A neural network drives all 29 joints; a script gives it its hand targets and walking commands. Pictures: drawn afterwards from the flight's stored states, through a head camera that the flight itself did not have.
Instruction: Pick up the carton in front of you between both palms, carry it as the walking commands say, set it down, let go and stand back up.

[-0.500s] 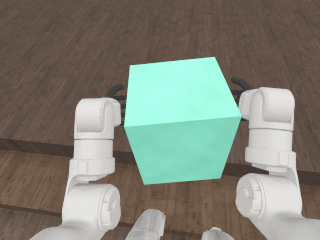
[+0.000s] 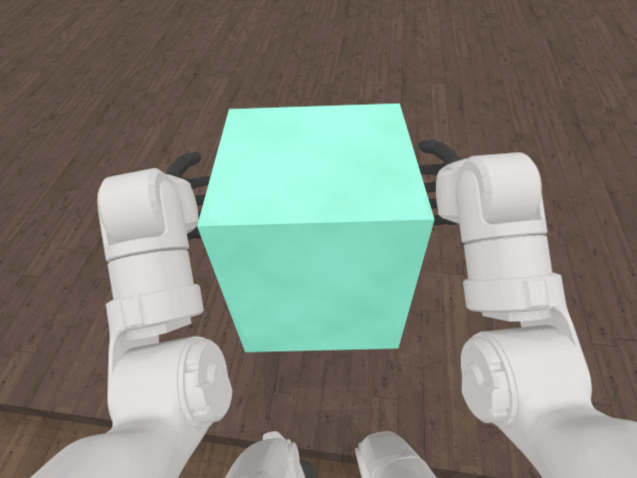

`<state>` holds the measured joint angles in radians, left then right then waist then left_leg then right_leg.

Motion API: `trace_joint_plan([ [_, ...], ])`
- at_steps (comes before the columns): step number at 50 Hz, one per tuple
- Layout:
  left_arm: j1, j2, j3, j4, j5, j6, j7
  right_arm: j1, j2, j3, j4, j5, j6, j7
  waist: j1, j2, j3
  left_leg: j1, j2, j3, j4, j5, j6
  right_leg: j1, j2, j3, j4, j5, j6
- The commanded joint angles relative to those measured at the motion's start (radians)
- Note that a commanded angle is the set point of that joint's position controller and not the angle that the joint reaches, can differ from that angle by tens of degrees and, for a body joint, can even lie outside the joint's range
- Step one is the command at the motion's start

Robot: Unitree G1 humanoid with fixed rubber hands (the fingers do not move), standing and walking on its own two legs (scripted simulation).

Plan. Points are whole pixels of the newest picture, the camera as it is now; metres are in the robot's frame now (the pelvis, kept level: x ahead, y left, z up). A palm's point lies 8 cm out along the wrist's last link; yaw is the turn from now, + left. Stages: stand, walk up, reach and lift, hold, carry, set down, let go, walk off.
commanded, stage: carry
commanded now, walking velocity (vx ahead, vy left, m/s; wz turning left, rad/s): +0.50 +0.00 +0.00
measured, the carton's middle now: (318, 234) +0.39 -0.05 +0.07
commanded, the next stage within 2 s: none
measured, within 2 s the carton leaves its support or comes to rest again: neither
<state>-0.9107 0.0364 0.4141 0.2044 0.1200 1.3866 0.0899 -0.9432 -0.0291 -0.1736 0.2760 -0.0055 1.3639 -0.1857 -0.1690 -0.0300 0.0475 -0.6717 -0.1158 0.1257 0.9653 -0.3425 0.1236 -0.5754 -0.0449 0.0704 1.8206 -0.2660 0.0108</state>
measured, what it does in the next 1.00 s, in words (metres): climbs: right foot 0.15 m higher, then left foot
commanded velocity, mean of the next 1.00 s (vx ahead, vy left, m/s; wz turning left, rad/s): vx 0.50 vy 0.00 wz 0.00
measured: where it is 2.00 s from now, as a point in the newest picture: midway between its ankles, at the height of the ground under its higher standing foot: (279, 165)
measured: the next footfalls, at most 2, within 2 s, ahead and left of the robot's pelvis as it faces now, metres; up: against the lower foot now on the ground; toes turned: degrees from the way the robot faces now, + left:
right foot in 0.36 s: +0.47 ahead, -0.15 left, +0.15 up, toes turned -4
left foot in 0.80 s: +0.64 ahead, +0.07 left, +0.15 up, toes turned +9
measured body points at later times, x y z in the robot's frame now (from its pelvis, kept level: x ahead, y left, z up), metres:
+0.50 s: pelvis +0.32 -0.07 +0.16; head +0.33 -0.05 +0.61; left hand +0.67 +0.14 +0.31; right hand +0.73 -0.16 +0.32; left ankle +0.21 +0.05 -0.37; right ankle +0.43 -0.14 -0.51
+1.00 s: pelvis +0.59 -0.01 +0.22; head +0.57 +0.01 +0.67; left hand +0.96 +0.16 +0.37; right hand +0.96 -0.15 +0.37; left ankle +0.60 +0.07 -0.51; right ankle +0.58 -0.14 -0.43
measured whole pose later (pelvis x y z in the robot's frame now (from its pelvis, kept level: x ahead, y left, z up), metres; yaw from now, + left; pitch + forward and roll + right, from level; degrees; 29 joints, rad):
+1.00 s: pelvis +0.59 -0.01 +0.22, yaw +3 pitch +5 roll -1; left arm -0.90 0.05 0.28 0.39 0.08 1.36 0.13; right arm -0.85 -0.02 -0.25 0.36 -0.07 1.34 -0.11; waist -0.05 -0.01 -0.14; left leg -0.38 0.00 0.11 0.53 -0.25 0.07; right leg -0.64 -0.03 -0.03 1.16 -0.35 -0.03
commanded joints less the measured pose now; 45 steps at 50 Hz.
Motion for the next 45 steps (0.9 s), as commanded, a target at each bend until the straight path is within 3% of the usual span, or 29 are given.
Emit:
trace_joint_plan([
  [1,-0.857,-0.983,-0.531,-0.189,-0.37,-0.035,-0.159,-1.017,1.271,0.478,-0.339,0.558,-0.053,0.282,0.093,0.061,-0.629,0.692,0.299,-0.662,-0.456,0.21,0.191,-0.322,0.01,0.041,0.069,-0.07,-0.071],
  [3,-0.818,-0.989,-0.576,-0.221,-0.385,-0.034,-0.15,-0.924,1.24,0.48,-0.34,0.524,-0.043,0.272,0.087,0.038,-0.636,0.763,0.348,-0.6,-0.47,0.36,0.204,-0.396,-0.016,0.015,-0.03,-0.157,-0.097],
  [4,-0.796,-1.0,-0.596,-0.228,-0.389,-0.03,-0.149,-0.875,1.223,0.482,-0.332,0.5,-0.037,0.268,0.063,0.033,-0.65,0.824,0.367,-0.588,-0.467,0.46,0.23,-0.481,-0.003,-0.036,0.053,-0.176,-0.113],
  [7,-0.758,-1.014,-0.666,-0.19,-0.404,-0.015,-0.156,-0.774,1.148,0.474,-0.291,0.432,-0.017,0.262,0.004,0.086,-0.638,1.109,0.428,-0.629,-0.479,0.478,0.243,-0.921,-0.002,-0.021,0.368,-0.366,-0.148],
  [9,-0.76,-0.998,-0.692,-0.153,-0.402,-0.019,-0.157,-0.774,1.109,0.467,-0.266,0.413,-0.014,0.275,0.039,0.054,-0.545,1.035,0.345,-0.513,-0.551,0.342,0.16,-0.954,-0.027,-0.075,0.211,-0.356,-0.144],
  [10,-0.751,-0.984,-0.694,-0.129,-0.404,-0.017,-0.152,-0.784,1.089,0.456,-0.257,0.404,-0.007,0.284,0.088,0.041,-0.496,0.85,0.299,-0.428,-0.643,0.36,0.144,-0.787,-0.043,-0.142,0.011,-0.282,-0.123],
  [12,-0.765,-0.993,-0.7,-0.095,-0.422,-0.012,-0.146,-0.753,1.056,0.432,-0.192,0.399,0.011,0.302,0.107,0.129,-0.445,0.636,0.252,-0.261,-0.758,0.555,0.136,-0.521,-0.036,-0.241,-0.239,-0.172,-0.112],
  [13,-0.763,-1.007,-0.704,-0.065,-0.436,-0.008,-0.144,-0.73,1.041,0.405,-0.153,0.389,0.016,0.308,0.112,0.201,-0.438,0.601,0.241,-0.207,-0.782,0.693,0.129,-0.421,-0.026,-0.277,-0.337,-0.128,-0.119],
  [14,-0.745,-1.026,-0.701,-0.027,-0.447,-0.008,-0.141,-0.719,1.027,0.376,-0.112,0.374,0.021,0.313,0.159,0.259,-0.473,0.538,0.211,-0.109,-0.758,1.019,0.105,-0.212,0.007,-0.303,-0.508,-0.066,-0.142],
  [15,-0.744,-1.033,-0.695,-0.011,-0.449,-0.008,-0.137,-0.68,1.018,0.346,-0.066,0.356,0.022,0.317,0.186,0.322,-0.525,0.543,0.231,-0.084,-0.703,1.368,0.091,-0.057,0.062,-0.331,-0.609,-0.036,-0.143],
  [17,-0.779,-1.085,-0.677,0.004,-0.482,-0.018,-0.145,-0.657,1.009,0.303,-0.012,0.309,0.016,0.318,0.333,0.35,-0.644,0.604,0.264,-0.062,-0.359,1.698,0.027,0.22,0.137,-0.332,-0.8,-0.075,-0.125],
  [18,-0.789,-1.115,-0.676,-0.001,-0.5,-0.03,-0.156,-0.663,1.014,0.296,-0.001,0.287,0.007,0.315,0.384,0.244,-0.702,0.506,0.228,-0.085,-0.091,1.502,0.001,0.432,0.136,-0.216,-0.981,-0.06,-0.134],
  [19,-0.8,-1.125,-0.668,-0.017,-0.517,-0.049,-0.168,-0.645,1.043,0.285,0.0,0.277,-0.003,0.314,0.326,-0.08,-0.746,0.167,0.053,-0.121,0.305,0.607,-0.078,0.621,-0.147,0.417,-1.286,-0.057,-0.28],
  [20,-0.805,-1.163,-0.687,-0.026,-0.54,-0.065,-0.176,-0.664,1.007,0.262,-0.013,0.276,-0.006,0.309,0.303,-0.291,-0.834,0.072,-0.041,-0.268,0.731,0.15,-0.076,0.625,-0.263,0.777,-1.413,0.128,-0.426],
  [22,-0.918,-1.2,-0.695,-0.116,-0.598,-0.082,-0.194,-0.73,1.006,0.266,-0.069,0.264,-0.019,0.292,0.272,-0.042,-0.681,-0.144,0.046,-0.312,0.913,0.096,-0.033,0.552,-0.236,0.627,-1.306,-0.032,-0.366],
  [24,-0.996,-1.243,-0.724,-0.183,-0.655,-0.082,-0.208,-0.742,0.991,0.274,-0.119,0.273,-0.019,0.271,0.223,0.004,-0.585,-0.209,0.103,-0.287,0.863,0.065,-0.007,0.459,-0.239,0.46,-1.305,-0.073,-0.282],
  [25,-1.024,-1.254,-0.733,-0.206,-0.67,-0.078,-0.208,-0.765,0.979,0.279,-0.149,0.274,-0.017,0.261,0.237,0.042,-0.565,-0.24,0.104,-0.259,0.815,0.046,-0.008,0.522,-0.207,0.394,-1.303,-0.072,-0.269],
  [27,-0.984,-1.218,-0.713,-0.218,-0.653,-0.069,-0.199,-0.751,0.982,0.309,-0.171,0.285,-0.009,0.25,0.258,0.034,-0.543,-0.272,0.119,-0.189,0.651,-0.07,-0.021,0.584,-0.19,0.308,-1.333,0.003,-0.264],
  [28,-0.966,-1.195,-0.703,-0.224,-0.647,-0.06,-0.193,-0.76,0.974,0.32,-0.192,0.291,-0.004,0.245,0.252,0.02,-0.555,-0.216,0.14,-0.21,0.455,-0.15,-0.036,0.564,-0.194,0.248,-1.337,0.079,-0.239],
  [29,-0.955,-1.183,-0.694,-0.219,-0.634,-0.05,-0.189,-0.748,0.967,0.332,-0.183,0.291,0.002,0.241,0.264,0.005,-0.559,-0.167,0.111,-0.109,0.311,-0.174,-0.043,0.546,-0.187,0.176,-1.351,0.126,-0.251],
  [31,-0.87,-1.137,-0.656,-0.163,-0.597,-0.025,-0.186,-0.708,0.978,0.356,-0.159,0.297,0.019,0.235,0.262,-0.103,-0.591,-0.119,0.139,-0.113,0.139,-0.036,-0.044,0.593,-0.192,0.111,-1.352,0.309,-0.251],
  [33,-0.791,-1.105,-0.623,-0.079,-0.551,-0.01,-0.188,-0.686,0.982,0.359,-0.124,0.302,0.032,0.232,0.253,-0.151,-0.591,-0.048,0.145,-0.095,-0.066,0.056,-0.056,0.609,-0.18,0.036,-1.374,0.363,-0.229],
  [37,-0.732,-1.076,-0.571,0.057,-0.491,-0.006,-0.199,-0.699,1.007,0.332,-0.025,0.304,0.031,0.251,0.236,-0.156,-0.523,0.142,0.099,0.009,-0.367,0.169,-0.073,0.544,-0.163,-0.065,-1.383,0.347,-0.173],
  [39,-0.727,-1.069,-0.55,0.095,-0.469,-0.016,-0.2,-0.7,1.03,0.316,0.033,0.318,0.02,0.263,0.199,-0.115,-0.526,0.357,0.07,0.049,-0.503,0.213,-0.065,0.46,-0.137,-0.137,-1.259,0.367,-0.127],
  [40,-0.724,-1.059,-0.541,0.119,-0.454,-0.024,-0.198,-0.693,1.036,0.304,0.067,0.323,0.01,0.269,0.173,-0.052,-0.568,0.537,0.121,-0.014,-0.514,0.191,-0.042,0.361,-0.121,-0.173,-1.134,0.339,-0.085],
  [41,-0.722,-1.046,-0.528,0.143,-0.45,-0.029,-0.199,-0.679,1.025,0.285,0.095,0.319,0.001,0.273,0.146,0.085,-0.588,0.677,0.308,-0.3,-0.53,0.148,0.008,0.192,-0.07,-0.204,-0.928,0.121,-0.034],
  [42,-0.744,-1.058,-0.508,0.159,-0.445,-0.027,-0.196,-0.692,1.003,0.266,0.107,0.305,-0.01,0.273,0.115,0.315,-0.593,0.864,0.486,-0.697,-0.589,0.186,0.146,-0.141,0.063,-0.178,-0.723,-0.175,-0.012],
  [43,-0.782,-1.056,-0.501,0.155,-0.436,-0.032,-0.191,-0.698,1.021,0.263,0.091,0.312,-0.018,0.276,0.093,0.266,-0.555,0.886,0.495,-0.759,-0.588,0.198,0.187,-0.271,0.065,-0.097,-0.6,-0.28,-0.038],
  [45,-0.787,-1.094,-0.522,0.135,-0.442,-0.04,-0.182,-0.784,1.077,0.298,-0.006,0.364,-0.035,0.287,0.102,0.106,-0.531,0.812,0.452,-0.61,-0.553,0.246,0.148,-0.313,0.021,-0.052,-0.546,-0.211,-0.064],
])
